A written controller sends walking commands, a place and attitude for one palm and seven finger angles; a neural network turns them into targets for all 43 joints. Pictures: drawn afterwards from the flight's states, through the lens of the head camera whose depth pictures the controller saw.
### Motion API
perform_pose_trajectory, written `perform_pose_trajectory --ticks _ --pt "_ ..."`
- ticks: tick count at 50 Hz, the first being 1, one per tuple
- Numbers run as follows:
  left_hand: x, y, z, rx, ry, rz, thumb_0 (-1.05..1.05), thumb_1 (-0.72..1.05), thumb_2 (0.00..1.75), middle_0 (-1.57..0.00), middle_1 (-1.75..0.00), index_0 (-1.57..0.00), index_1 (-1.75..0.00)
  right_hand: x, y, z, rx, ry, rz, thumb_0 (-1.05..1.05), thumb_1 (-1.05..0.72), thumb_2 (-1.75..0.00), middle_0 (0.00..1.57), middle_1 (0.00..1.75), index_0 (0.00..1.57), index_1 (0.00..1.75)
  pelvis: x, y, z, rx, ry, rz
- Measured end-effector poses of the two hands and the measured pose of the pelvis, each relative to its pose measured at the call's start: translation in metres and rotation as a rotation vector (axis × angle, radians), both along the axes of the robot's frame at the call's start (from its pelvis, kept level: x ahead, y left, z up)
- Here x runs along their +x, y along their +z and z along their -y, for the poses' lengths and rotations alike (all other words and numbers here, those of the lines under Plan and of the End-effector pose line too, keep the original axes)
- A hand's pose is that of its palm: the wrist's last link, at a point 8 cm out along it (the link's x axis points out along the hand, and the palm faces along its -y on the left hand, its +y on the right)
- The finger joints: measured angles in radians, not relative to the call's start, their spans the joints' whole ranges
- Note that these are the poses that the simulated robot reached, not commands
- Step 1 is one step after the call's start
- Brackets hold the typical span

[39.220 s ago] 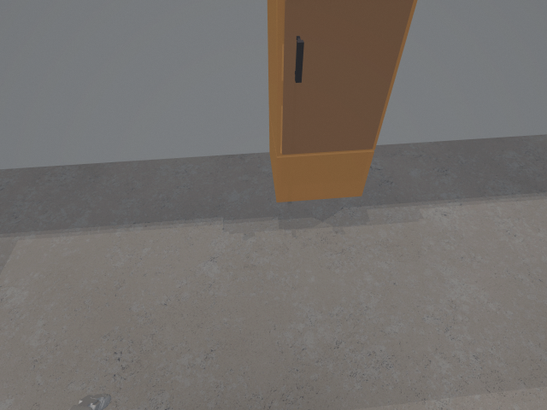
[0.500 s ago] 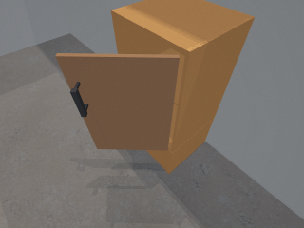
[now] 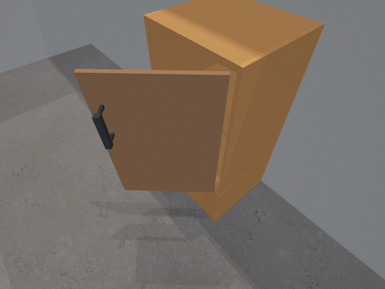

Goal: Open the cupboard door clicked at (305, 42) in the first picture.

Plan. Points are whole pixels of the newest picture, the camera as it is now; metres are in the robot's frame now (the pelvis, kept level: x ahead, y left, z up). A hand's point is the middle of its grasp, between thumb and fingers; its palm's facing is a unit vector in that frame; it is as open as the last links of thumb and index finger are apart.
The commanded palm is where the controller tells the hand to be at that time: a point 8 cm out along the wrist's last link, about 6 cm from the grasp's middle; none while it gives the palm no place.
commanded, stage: shuffle to correct the standing spot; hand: left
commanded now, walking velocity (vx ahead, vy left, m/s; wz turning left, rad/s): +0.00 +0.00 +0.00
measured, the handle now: (105, 127) +0.54 +0.31 -0.02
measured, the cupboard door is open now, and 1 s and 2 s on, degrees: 47 47 47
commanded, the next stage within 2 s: come to a stop and stand still in 0.36 s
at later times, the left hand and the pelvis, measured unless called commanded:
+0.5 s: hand out of the picture +0.00 +0.23 -0.19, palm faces +0.08 -0.97 -0.23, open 7.4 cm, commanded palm none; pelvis +0.00 +0.05 -0.01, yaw +1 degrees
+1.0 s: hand out of the picture +0.04 +0.21 -0.17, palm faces +0.03 -0.97 -0.24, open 7.2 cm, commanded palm none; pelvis +0.00 +0.03 -0.01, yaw +2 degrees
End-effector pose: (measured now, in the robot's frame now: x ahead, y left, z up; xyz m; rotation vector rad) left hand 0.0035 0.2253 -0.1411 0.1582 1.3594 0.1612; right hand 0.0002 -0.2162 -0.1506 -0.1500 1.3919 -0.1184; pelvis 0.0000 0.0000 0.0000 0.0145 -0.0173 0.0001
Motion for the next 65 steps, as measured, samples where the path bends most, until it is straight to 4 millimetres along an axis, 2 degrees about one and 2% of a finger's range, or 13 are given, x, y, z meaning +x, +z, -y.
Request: perform_pose_trajectory --ticks 13,24,28,33,38,42,48,54,59,65 --pt "-0.003 -0.002 -0.01 0.011 0.033 0.015 0.0 0.9 0.9 -0.2 -0.3 -0.2 -0.3 -0.005 -0.003 0.0 -0.012 0.006 -0.024 0.01 -0.91 -0.89 0.19 0.3 0.2 0.3 -0.003 -0.004 -0.008 -0.006 0.013 -0.008" --pt "-0.013 -0.013 -0.054 0.018 0.073 -0.027 0.0 0.9 0.9 -0.2 -0.3 -0.2 -0.3 0.0 0.0 -0.033 -0.035 0.017 -0.007 0.01 -0.91 -0.89 0.19 0.3 0.2 0.3 -0.004 -0.01 -0.044 0.013 0.017 -0.019" --pt "0.001 -0.009 -0.062 0.028 0.046 -0.021 0.0 0.9 0.9 -0.2 -0.3 -0.2 -0.3 -0.002 -0.001 -0.048 -0.015 0.009 0.001 0.01 -0.91 -0.89 0.19 0.3 0.2 0.3 -0.003 -0.009 -0.051 0.012 0.017 -0.023" --pt "0.028 -0.005 -0.055 0.012 0.022 0.035 0.0 0.91 0.9 -0.2 -0.3 -0.2 -0.3 -0.006 -0.003 -0.063 0.019 0.005 -0.017 0.01 -0.91 -0.89 0.2 0.3 0.2 0.3 0.002 -0.006 -0.051 0.011 0.025 -0.023" --pt "0.049 -0.004 -0.046 0.019 0.012 0.088 0.0 0.94 0.9 -0.2 -0.3 -0.2 -0.3 -0.011 -0.009 -0.063 0.042 -0.02 -0.052 0.01 -0.91 -0.89 0.2 0.3 0.2 0.3 0.008 -0.008 -0.043 0.01 0.022 -0.006" --pt "0.05 -0.002 -0.04 0.038 -0.017 0.094 0.0 0.94 0.9 -0.2 -0.3 -0.2 -0.3 -0.004 -0.012 -0.055 0.047 -0.023 -0.022 0.01 -0.91 -0.89 0.2 0.3 0.2 0.3 0.01 -0.009 -0.039 -0.009 0.026 -0.014" --pt "0.039 0.0 -0.036 0.041 -0.015 0.107 0.0 0.94 0.9 -0.2 -0.3 -0.2 -0.3 0.011 -0.011 -0.035 0.016 -0.015 0.053 0.01 -0.92 -0.89 0.2 0.3 0.2 0.3 0.006 -0.009 -0.033 -0.008 0.029 0.01" --pt "0.015 0.001 -0.031 0.029 -0.006 0.091 0.0 0.93 0.9 -0.2 -0.3 -0.2 -0.3 0.017 -0.004 -0.022 -0.002 0.007 0.102 0.01 -0.92 -0.89 0.19 0.3 0.2 0.3 -0.005 -0.006 -0.028 -0.006 0.027 0.026" --pt "-0.01 0.0 -0.025 0.01 0.008 0.058 0.0 0.92 0.9 -0.2 -0.3 -0.2 -0.3 0.012 0.001 -0.018 -0.007 0.022 0.103 0.01 -0.91 -0.89 0.19 0.3 0.2 0.3 -0.013 -0.003 -0.026 -0.008 0.029 0.026" --pt "-0.037 -0.004 -0.017 -0.02 0.027 0.01 0.0 0.91 0.9 -0.2 -0.3 -0.2 -0.3 -0.007 0.004 -0.018 -0.01 0.025 0.064 0.01 -0.91 -0.89 0.19 0.3 0.2 0.3 -0.02 -0.001 -0.025 -0.011 0.032 0.025"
